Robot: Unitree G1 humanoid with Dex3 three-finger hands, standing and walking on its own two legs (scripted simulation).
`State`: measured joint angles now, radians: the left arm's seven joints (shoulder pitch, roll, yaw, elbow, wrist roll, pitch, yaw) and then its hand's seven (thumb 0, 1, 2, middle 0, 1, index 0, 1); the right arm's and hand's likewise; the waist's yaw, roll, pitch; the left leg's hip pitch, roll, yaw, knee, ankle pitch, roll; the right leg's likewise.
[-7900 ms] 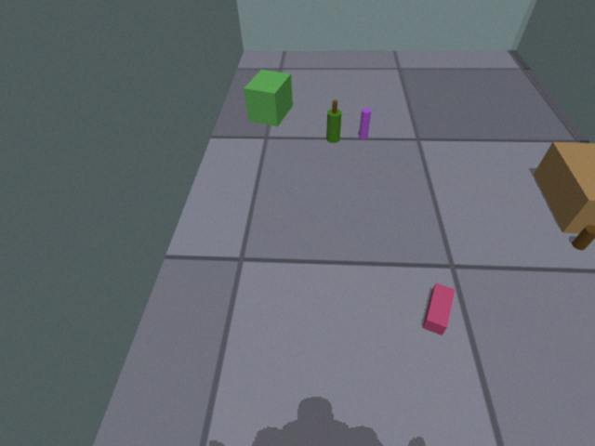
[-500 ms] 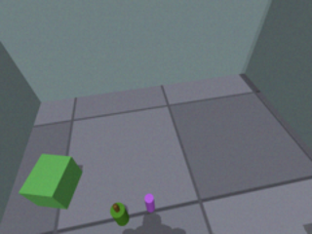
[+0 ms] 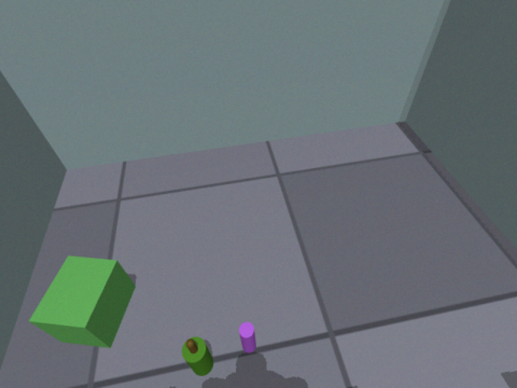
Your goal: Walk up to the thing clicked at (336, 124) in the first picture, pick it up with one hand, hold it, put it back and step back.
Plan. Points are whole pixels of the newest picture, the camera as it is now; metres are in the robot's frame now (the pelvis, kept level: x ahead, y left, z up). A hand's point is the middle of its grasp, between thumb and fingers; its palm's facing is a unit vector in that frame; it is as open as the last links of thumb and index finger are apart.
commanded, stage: stand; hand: left
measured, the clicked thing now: (196, 353) +0.36 +0.26 -0.66
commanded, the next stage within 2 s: go down in 0.28 s
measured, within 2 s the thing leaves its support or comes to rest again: neither
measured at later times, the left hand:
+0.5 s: hand out of the picture +0.11 +0.25 -0.16, palm faces +0.04 -0.94 -0.33, open 8.4 cm
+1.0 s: hand out of the picture +0.14 +0.28 -0.19, palm faces +0.06 -0.94 -0.34, open 17.0 cm
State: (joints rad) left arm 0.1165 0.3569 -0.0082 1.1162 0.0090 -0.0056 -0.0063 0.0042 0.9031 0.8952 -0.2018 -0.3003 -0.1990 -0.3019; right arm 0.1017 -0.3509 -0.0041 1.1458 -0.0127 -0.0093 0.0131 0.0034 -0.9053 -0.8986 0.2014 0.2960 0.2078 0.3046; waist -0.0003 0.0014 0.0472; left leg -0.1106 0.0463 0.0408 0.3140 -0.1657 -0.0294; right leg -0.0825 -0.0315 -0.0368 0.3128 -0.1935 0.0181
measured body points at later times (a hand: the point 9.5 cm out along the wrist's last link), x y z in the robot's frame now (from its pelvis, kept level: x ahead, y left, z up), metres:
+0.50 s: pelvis -0.01 +0.00 -0.01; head +0.03 +0.00 +0.44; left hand +0.11 +0.30 -0.13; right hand +0.09 -0.29 -0.13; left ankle +0.00 +0.14 -0.75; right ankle -0.01 -0.13 -0.75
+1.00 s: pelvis -0.01 +0.02 -0.06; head +0.06 +0.03 +0.39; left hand +0.14 +0.33 -0.16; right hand +0.13 -0.25 -0.15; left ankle +0.00 +0.14 -0.75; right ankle -0.01 -0.13 -0.75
